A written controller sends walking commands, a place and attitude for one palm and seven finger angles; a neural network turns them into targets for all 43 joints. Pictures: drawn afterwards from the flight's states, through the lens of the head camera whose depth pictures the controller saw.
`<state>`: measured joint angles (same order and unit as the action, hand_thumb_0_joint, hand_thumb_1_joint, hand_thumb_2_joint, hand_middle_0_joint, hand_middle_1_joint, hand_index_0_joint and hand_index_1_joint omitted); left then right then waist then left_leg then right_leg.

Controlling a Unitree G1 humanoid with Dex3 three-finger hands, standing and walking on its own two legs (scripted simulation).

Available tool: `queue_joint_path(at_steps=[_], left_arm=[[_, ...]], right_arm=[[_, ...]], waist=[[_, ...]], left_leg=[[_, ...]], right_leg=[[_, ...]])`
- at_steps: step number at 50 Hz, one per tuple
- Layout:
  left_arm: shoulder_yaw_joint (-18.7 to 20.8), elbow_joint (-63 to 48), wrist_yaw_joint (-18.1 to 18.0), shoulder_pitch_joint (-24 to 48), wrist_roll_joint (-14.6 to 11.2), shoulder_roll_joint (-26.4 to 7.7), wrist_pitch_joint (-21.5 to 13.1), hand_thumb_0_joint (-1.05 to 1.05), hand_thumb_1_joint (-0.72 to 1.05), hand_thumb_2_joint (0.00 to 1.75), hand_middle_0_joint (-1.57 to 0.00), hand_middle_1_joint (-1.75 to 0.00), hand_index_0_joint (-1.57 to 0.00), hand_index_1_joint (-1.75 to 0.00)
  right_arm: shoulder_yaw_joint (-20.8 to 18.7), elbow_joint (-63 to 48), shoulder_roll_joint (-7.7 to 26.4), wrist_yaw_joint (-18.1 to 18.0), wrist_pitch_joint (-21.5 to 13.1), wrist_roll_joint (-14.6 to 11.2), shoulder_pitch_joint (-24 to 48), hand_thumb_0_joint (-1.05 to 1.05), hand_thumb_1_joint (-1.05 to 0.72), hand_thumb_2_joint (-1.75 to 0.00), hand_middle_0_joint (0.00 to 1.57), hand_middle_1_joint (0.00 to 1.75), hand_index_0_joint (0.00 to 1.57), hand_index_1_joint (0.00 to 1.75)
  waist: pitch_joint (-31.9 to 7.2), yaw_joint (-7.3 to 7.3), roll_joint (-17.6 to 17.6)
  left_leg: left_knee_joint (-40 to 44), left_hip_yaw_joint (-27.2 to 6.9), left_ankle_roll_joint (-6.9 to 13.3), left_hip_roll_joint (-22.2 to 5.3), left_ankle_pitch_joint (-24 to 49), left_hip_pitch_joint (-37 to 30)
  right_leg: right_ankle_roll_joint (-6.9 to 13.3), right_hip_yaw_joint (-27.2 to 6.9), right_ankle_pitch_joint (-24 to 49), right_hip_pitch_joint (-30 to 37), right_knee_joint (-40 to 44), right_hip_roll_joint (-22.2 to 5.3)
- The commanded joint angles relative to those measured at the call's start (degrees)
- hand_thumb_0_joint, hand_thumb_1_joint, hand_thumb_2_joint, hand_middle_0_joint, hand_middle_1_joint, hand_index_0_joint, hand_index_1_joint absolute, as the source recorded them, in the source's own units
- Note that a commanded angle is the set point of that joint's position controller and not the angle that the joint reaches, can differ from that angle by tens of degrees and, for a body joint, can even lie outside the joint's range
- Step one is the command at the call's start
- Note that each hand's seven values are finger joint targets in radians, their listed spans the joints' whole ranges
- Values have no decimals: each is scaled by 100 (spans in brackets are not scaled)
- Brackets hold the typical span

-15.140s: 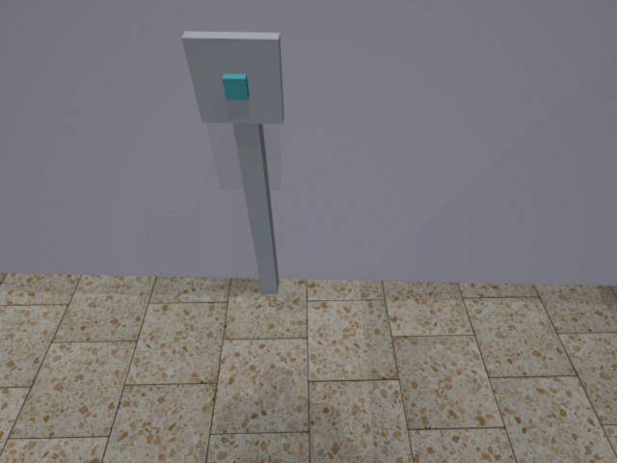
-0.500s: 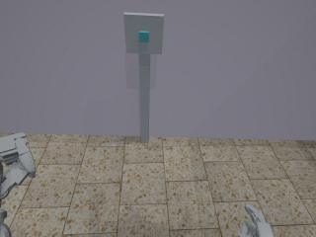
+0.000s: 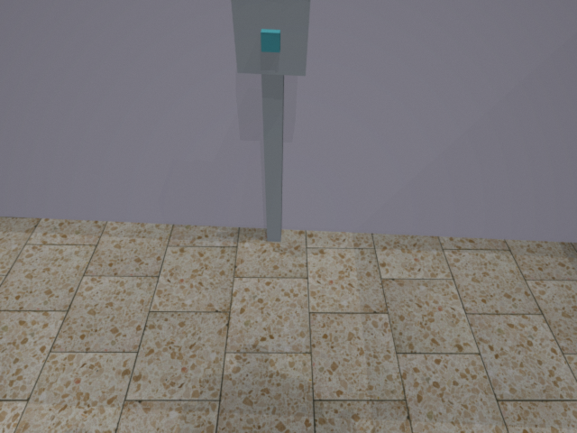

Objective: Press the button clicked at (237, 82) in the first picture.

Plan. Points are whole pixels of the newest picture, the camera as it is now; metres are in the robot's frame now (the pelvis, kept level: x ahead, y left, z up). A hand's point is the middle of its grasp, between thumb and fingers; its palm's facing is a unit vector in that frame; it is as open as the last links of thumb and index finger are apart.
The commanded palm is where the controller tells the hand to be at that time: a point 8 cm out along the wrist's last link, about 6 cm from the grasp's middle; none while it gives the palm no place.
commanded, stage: let the arm hang, fingers relaxed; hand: left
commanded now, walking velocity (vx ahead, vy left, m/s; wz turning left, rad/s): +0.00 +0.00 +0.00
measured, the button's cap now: (270, 40) +0.93 +0.08 +0.11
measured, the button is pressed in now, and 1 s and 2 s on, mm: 0 0 0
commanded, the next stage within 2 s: stand and wait in 0.80 s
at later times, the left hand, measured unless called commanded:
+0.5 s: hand out of the picture +0.01 +0.18 -0.16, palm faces -0.01 -0.98 -0.19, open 7.0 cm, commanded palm none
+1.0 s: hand out of the picture +0.01 +0.18 -0.16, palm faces -0.01 -0.98 -0.18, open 7.3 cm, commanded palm none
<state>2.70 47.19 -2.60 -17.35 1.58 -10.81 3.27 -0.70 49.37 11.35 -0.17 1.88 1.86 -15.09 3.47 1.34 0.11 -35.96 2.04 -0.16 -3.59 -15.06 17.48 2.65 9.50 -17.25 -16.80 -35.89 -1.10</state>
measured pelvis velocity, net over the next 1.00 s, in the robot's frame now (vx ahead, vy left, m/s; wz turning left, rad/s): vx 0.02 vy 0.03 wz -0.05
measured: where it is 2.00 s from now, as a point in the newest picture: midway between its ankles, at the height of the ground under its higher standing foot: outside the picture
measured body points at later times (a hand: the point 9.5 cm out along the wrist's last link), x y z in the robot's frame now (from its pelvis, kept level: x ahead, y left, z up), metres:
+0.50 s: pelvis +0.01 +0.02 +0.02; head +0.02 +0.00 +0.47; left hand +0.01 +0.23 -0.14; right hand -0.03 -0.16 -0.15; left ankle +0.03 +0.13 -0.72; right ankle +0.03 -0.09 -0.72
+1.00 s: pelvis +0.02 +0.03 +0.02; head +0.04 +0.02 +0.47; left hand +0.01 +0.24 -0.14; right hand -0.03 -0.17 -0.15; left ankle +0.03 +0.13 -0.72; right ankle +0.03 -0.09 -0.72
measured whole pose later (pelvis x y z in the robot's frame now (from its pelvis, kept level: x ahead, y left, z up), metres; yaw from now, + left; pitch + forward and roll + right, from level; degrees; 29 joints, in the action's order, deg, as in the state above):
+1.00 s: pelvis +0.02 +0.03 +0.02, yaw -3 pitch -2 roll +0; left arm 0.4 66.9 -2.4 -16.0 0.3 -6.3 -0.3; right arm -0.4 65.5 6.0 -2.2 0.2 0.7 -18.8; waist 3.7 0.7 0.7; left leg -22.7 6.3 0.9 -1.2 -12.2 9.0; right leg 0.3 5.6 -11.7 -10.2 -23.5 -2.2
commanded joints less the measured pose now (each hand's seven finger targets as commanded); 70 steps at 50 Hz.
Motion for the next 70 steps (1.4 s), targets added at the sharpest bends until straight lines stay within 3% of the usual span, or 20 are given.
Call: queue_joint_path(at_steps=[1,2,5,7,10,15,26,43,48,56,70], left_arm=[[24,231,205,-13,-96,-595,-285,0,90,90,-71,-86,-71,-86],[-4,475,198,-107,-108,-632,-316,0,90,90,-68,-82,-68,-82],[-96,972,165,-115,-127,-630,-419,0,90,90,-57,-70,-57,-70],[-135,1209,137,-87,-134,-586,-441,0,90,90,-49,-62,-49,-62],[-171,1494,106,-173,-139,-472,-429,0,90,90,-38,-50,-38,-50],[-187,1815,58,-287,-142,-324,-429,0,90,90,-20,-30,-20,-30],[-133,1893,4,-299,-128,-115,-389,0,90,90,-20,-30,-20,-30],[-115,1875,2,-278,-115,-116,-415,0,90,90,-20,-30,-20,-30],[-123,1894,6,-273,-114,-141,-419,0,90,90,-20,-30,-20,-30],[-130,1909,8,-209,-117,-145,-434,0,90,90,-20,-30,-20,-30],[-109,1851,23,-9,-115,-329,-454,0,90,90,-20,-30,-20,-30]], right_arm=[[-58,42,532,-101,-139,22,45,0,-90,-90,20,30,20,30],[-33,163,412,-112,-139,-12,-12,0,-90,-90,20,30,20,30],[-11,561,240,-137,-149,-79,-496,0,-90,-90,20,30,20,30],[1,809,197,-146,-151,-94,-673,0,-90,-90,20,30,20,30],[21,1056,112,-164,-150,-101,-758,0,-90,-90,20,30,20,30],[36,1355,-5,-187,-172,-104,-884,0,-90,-90,20,30,20,30],[8,1571,-269,-201,-156,-77,-1007,0,-90,-90,20,30,20,30],[-26,1562,-147,-215,-208,-101,-997,0,-90,-90,20,30,20,30],[-27,1558,-102,-211,-199,-109,-944,0,-90,-90,20,30,20,30],[-31,1575,-55,-216,-217,-98,-834,0,-90,-90,20,30,20,30],[-42,1577,125,-207,-234,-97,-574,0,-90,-90,20,30,20,30]], waist=[[-19,-218,1549],[-56,-243,1217],[-437,-84,94],[-351,-41,3],[-53,-70,17],[31,-93,20],[423,-104,74],[191,-74,183],[277,-73,22],[179,-63,75],[75,-65,95]], left_leg=[[1907,-757,296,-463,-1002,696],[1748,-540,227,-334,-712,521],[1394,-149,122,-211,312,-451],[1458,-129,115,-250,520,-658],[1614,-136,129,-293,574,-612],[1739,-118,130,-294,575,-589],[1822,-102,140,-235,186,-366],[1861,-172,166,-308,442,-582],[1855,-149,160,-289,402,-595],[1864,-146,162,-318,650,-747],[1887,-153,151,-346,902,-866]], right_leg=[[-57,-817,98,783,1195,-330],[3,-956,261,843,1421,-438],[71,-1084,625,761,1844,-708],[60,-988,677,657,1897,-699],[31,-882,641,595,1917,-634],[6,-860,660,671,1878,-594],[-10,-903,282,446,1825,-545],[-48,-868,641,562,1698,-517],[-60,-868,585,522,1754,-538],[-71,-882,820,589,1748,-552],[-81,-897,1079,744,1772,-578]])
